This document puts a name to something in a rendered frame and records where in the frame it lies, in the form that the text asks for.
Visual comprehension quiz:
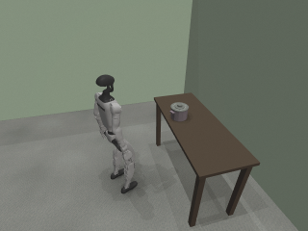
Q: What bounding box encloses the robot right hand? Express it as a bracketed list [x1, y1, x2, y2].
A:
[122, 150, 134, 166]

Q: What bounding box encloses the left robot shin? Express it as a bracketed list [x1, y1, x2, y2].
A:
[113, 149, 123, 175]

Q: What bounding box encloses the table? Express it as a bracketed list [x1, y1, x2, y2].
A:
[154, 92, 260, 227]

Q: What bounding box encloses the robot left upper arm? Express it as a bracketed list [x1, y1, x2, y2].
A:
[93, 92, 102, 117]

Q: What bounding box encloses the robot left hand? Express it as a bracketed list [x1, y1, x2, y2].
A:
[99, 128, 107, 140]

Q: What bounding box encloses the pot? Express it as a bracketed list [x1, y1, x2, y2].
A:
[170, 109, 188, 122]

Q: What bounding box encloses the robot right forearm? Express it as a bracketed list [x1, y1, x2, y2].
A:
[115, 128, 129, 153]

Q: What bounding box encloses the robot right upper arm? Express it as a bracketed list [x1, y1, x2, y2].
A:
[110, 102, 122, 134]

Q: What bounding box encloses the lid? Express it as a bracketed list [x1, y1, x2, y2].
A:
[170, 102, 189, 113]

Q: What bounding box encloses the robot left forearm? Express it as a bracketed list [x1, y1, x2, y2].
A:
[94, 115, 106, 130]

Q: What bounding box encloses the humanoid robot torso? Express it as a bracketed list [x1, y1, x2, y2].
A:
[96, 94, 120, 145]

